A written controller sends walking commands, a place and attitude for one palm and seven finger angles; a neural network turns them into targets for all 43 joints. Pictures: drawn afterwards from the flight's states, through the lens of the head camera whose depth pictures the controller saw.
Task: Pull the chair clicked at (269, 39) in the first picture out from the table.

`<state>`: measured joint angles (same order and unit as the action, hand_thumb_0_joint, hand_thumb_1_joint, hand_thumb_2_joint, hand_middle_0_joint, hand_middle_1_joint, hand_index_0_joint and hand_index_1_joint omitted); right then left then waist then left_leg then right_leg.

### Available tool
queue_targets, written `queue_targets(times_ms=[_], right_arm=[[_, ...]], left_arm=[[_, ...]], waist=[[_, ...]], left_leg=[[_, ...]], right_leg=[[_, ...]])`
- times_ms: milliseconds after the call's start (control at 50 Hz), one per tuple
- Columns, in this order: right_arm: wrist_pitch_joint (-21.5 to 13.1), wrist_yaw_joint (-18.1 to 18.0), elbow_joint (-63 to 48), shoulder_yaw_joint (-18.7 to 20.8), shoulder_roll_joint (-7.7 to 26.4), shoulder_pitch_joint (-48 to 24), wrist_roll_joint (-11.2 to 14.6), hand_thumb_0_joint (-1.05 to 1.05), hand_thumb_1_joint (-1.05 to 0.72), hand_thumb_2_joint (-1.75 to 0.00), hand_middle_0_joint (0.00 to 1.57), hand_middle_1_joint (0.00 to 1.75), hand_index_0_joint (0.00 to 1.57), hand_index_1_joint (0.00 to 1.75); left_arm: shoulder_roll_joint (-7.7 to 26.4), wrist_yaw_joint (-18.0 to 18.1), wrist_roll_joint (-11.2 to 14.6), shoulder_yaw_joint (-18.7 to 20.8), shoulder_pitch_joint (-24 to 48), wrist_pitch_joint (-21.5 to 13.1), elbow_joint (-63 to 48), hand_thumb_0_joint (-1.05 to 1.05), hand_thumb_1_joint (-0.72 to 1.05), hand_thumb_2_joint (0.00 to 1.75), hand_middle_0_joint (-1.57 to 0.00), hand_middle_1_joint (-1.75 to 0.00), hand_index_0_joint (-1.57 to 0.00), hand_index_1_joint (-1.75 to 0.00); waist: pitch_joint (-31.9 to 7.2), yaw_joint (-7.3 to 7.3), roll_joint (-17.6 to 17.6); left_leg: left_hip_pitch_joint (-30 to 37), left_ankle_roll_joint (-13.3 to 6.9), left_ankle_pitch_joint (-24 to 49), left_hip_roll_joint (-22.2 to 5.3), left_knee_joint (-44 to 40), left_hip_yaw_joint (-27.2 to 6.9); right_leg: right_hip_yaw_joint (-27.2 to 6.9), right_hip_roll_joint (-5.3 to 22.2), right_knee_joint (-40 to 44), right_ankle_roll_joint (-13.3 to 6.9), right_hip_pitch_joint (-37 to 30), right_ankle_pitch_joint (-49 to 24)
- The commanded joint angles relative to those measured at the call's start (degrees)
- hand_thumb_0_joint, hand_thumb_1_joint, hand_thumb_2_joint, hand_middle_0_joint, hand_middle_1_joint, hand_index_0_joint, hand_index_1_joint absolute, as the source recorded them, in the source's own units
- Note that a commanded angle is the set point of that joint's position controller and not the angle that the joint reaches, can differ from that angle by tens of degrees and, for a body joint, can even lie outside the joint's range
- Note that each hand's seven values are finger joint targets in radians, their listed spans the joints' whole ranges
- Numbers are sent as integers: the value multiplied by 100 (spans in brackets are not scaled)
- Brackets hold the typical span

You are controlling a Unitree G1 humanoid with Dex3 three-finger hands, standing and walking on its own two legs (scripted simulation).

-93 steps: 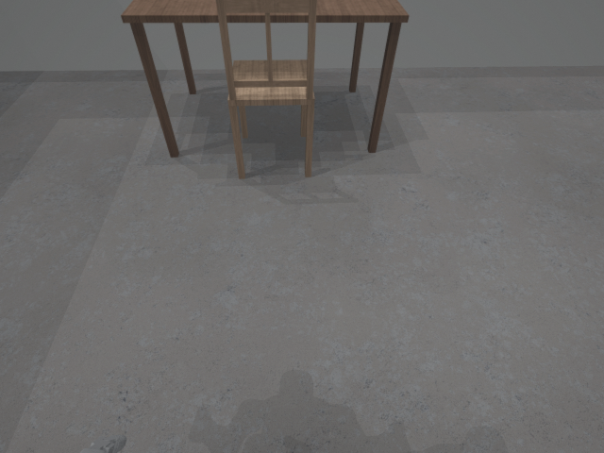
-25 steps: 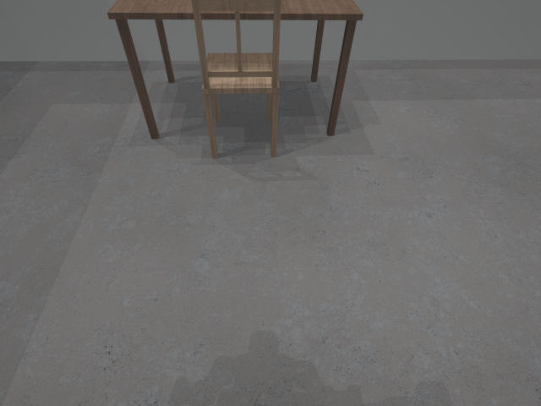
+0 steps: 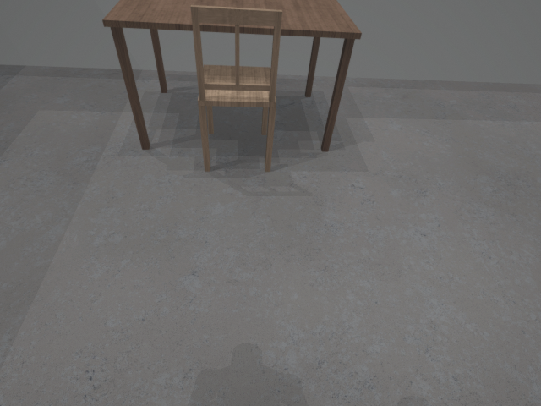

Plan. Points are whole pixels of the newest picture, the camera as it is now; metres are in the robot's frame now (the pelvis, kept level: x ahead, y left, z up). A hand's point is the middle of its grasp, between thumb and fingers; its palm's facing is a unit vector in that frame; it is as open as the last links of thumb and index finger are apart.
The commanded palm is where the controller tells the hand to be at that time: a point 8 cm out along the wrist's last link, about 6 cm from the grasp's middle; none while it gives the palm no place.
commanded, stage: walk to a spot facing it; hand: left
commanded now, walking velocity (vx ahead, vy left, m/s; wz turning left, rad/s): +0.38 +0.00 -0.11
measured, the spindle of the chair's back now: (237, 55) +1.49 +0.24 -0.10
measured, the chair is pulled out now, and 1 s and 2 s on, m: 0.00 0.00 0.00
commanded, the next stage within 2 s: turn to face it in 1.46 s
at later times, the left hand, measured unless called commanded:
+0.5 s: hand (211, 331) +0.30 +0.13 -0.17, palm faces -0.03 -0.98 -0.18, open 7.3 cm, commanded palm none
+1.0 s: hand (196, 275) +0.42 +0.19 -0.17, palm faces +0.02 -0.99 -0.13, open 7.4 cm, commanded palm none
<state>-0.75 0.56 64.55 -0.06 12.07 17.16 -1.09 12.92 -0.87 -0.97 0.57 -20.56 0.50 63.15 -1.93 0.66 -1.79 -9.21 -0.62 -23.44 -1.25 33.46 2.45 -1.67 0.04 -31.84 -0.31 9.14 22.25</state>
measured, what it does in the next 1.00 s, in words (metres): walks ahead: right foot, then left foot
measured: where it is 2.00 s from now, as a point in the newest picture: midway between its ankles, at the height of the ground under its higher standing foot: (280, 280)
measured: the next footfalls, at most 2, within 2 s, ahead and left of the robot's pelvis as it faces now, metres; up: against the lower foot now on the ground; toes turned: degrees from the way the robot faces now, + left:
right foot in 0.34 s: +0.28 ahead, -0.14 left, +0.00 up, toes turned -11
left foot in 0.78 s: +0.43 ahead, +0.09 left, +0.00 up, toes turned +10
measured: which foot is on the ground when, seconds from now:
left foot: down 0.00-0.36, up 0.38-0.76, down 0.78-1.00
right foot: down 0.00-0.00, up 0.02-0.32, down 0.34-0.78, up 0.80-1.00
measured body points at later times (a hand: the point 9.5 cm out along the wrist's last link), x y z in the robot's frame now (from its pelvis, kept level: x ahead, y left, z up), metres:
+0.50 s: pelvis +0.19 -0.05 +0.00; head +0.21 -0.04 +0.45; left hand +0.30 +0.18 -0.15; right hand +0.11 -0.26 -0.16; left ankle +0.11 +0.08 -0.63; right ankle +0.24 -0.14 -0.73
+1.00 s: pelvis +0.41 +0.01 +0.02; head +0.43 +0.04 +0.46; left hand +0.42 +0.24 -0.15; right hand +0.41 -0.23 -0.12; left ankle +0.39 +0.09 -0.73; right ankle +0.40 -0.14 -0.63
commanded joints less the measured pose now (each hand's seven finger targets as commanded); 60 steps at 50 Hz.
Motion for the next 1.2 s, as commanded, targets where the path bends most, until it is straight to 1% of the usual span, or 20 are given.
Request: queue_targets(times_ms=[0,60,140,220,280,300,320,340,360,420,480,540,660,720,740,760,780,860,940,1180], right_arm=[[-296,-204,200,329,1165,1788,-59,0,-90,-90,20,30,20,30],[-398,-277,168,230,732,1667,-42,0,-90,-90,20,30,20,30],[-464,-301,152,240,535,1385,-27,0,-90,-90,20,30,20,30],[-456,-293,283,242,512,1403,-18,0,-90,-90,20,30,20,30],[-440,-297,300,295,644,1290,45,0,-90,-90,20,30,20,30],[-441,-268,270,307,610,1234,66,0,-90,-90,20,30,20,30],[-435,-185,186,264,347,1365,119,0,-90,-90,20,30,20,30],[-440,-196,29,242,-1,1572,142,0,-90,-90,20,30,20,30],[-394,-197,-80,273,77,1054,142,0,-90,-90,20,30,20,30],[-264,-109,-153,305,-136,641,14,0,-90,-90,20,30,20,30],[-43,-73,-101,297,-344,999,-42,0,-90,-90,20,30,20,30],[0,3,-349,331,-344,731,-35,0,-90,-90,20,30,20,30],[-181,132,-835,350,-144,-397,-17,0,-90,-90,20,30,20,30],[-278,94,-722,401,113,19,-35,0,-90,-90,20,30,20,30],[-319,42,-522,467,405,682,-65,0,-90,-90,20,30,20,30],[-362,-15,-369,627,1073,1429,-156,0,-90,-90,20,30,20,30],[-317,-73,-284,629,1244,1757,-90,0,-90,-90,20,30,20,30],[-437,-184,-475,382,433,599,-47,0,-90,-90,20,30,20,30],[-520,-223,-369,352,221,572,2,0,-90,-90,20,30,20,30],[-423,-202,117,388,384,1197,-55,0,-90,-90,20,30,20,30]], left_arm=[[482,76,-40,145,1216,-279,-868,0,90,90,-20,-30,-20,-30],[337,10,-25,203,1289,-343,-800,0,90,90,-20,-30,-20,-30],[1,-127,-4,185,1412,-227,-873,0,90,90,-20,-30,-20,-30],[-122,-131,21,176,1447,-228,-900,0,90,90,-20,-30,-20,-30],[74,-58,-26,287,352,-276,-572,0,90,90,-20,-30,-20,-30],[325,-18,-65,375,-437,-341,-338,0,90,90,-20,-30,-20,-30],[851,71,-111,516,-1126,-420,-175,0,90,90,-20,-30,-20,-30],[1338,128,-45,628,-1381,-417,-97,0,90,90,-20,-30,-20,-30],[1266,141,53,617,-1033,-372,-172,0,90,90,-20,-30,-20,-30],[572,175,-3,397,340,-393,-461,0,90,90,-20,-30,-20,-30],[244,176,-56,263,495,-443,-461,0,90,90,-20,-30,-20,-30],[262,179,-68,307,508,-479,-468,0,90,90,-20,-30,-20,-30],[532,127,-81,350,37,-478,-347,0,90,90,-20,-30,-20,-30],[539,119,-58,372,-42,-436,-307,0,90,90,-20,-30,-20,-30],[398,96,-31,338,-83,-427,-342,0,90,90,-20,-30,-20,-30],[45,49,31,284,-196,-426,-463,0,90,90,-20,-30,-20,-30],[122,47,-10,264,145,-459,-684,0,90,90,-20,-30,-20,-30],[53,-21,-63,337,463,-370,-450,0,90,90,-20,-30,-20,-30],[-185,-34,-97,326,197,-162,-364,0,90,90,-20,-30,-20,-30],[-152,-80,-41,299,1526,-218,-841,0,90,90,-20,-30,-20,-30]], waist=[[1162,-804,1580],[1157,-586,729],[1266,-316,923],[1076,-193,1010],[421,358,766],[16,714,524],[-593,954,-366],[-1151,756,-1348],[-596,766,-613],[777,95,-38],[871,-318,-245],[923,-398,-442],[966,-55,-369],[673,-295,243],[357,-584,925],[-85,-780,2358],[-156,-830,2276],[525,-301,518],[505,-27,630],[966,-238,783]], left_leg=[[1688,-1201,1973,-2177,-2056,-2750],[1719,-1208,3846,-2015,-1723,-1871],[995,-861,2990,-1474,-2175,-765],[632,-721,3895,-1225,-2040,-214],[648,-533,5429,-1146,-588,149],[136,-348,4966,-958,485,253],[-1140,-166,2990,-576,2180,399],[-2135,-32,-695,37,4148,233],[-2405,-184,-690,-227,4743,-299],[-2274,-163,280,-830,4391,-365],[-1774,17,597,-828,3563,-108],[-1640,143,1003,-890,2543,65],[-1470,101,1088,-665,788,397],[-235,58,1080,-385,-64,696],[737,-79,768,-560,-490,281],[1658,-626,382,-1980,-1361,-1863],[1839,-1011,626,-2625,-1969,-2852],[570,-717,2051,-2015,-1994,-1127],[402,-607,2485,-1582,-2226,-114],[1068,-639,3676,-1702,-1847,611]], right_leg=[[254,27,-2615,-135,3469,928],[147,492,-3179,-128,3609,581],[564,598,-2205,-39,2985,-277],[1117,202,-885,-176,1634,-824],[1222,-78,-290,-381,139,-1277],[1065,-19,-9,-458,-1013,-1505],[-310,1223,276,-871,-2292,-1204],[-2809,2773,1081,-1477,-2641,-1174],[-2909,2757,1636,-1590,-1951,-322],[-1510,2262,2037,-1066,566,536],[-282,1743,2217,-785,1483,-143],[144,1546,2372,-808,1663,-174],[48,1597,2074,-832,788,-226],[331,1388,1126,-670,806,-767],[700,1002,-136,-492,1138,-1216],[1264,254,-2149,-127,2235,-112],[753,49,-3421,-102,2934,1101],[193,759,-4127,-17,2876,-368],[311,768,-3668,144,2745,-994],[1007,435,-515,-133,2069,-1108]])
